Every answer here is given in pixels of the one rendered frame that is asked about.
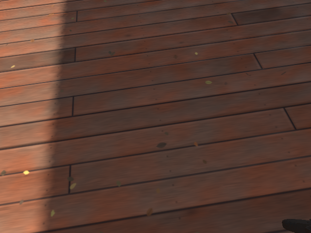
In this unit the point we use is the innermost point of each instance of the right robot hand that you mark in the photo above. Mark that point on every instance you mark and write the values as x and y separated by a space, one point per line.
297 225

